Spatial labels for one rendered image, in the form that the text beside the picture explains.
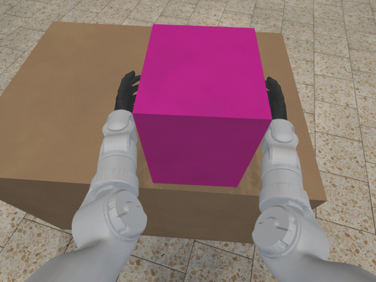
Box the robot left upper arm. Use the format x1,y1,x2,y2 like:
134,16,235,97
25,189,147,282

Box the pedestal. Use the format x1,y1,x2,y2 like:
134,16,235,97
0,21,327,244

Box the robot left hand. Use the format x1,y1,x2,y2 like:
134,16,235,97
114,71,141,113

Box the robot right hand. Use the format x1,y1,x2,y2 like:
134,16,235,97
265,77,287,120

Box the robot right forearm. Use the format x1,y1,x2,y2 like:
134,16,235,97
259,119,321,228

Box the carton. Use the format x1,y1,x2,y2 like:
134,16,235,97
132,24,273,187

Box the robot left forearm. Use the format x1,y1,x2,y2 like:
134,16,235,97
80,110,139,208

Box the robot right upper arm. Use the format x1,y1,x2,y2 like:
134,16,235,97
252,206,376,282

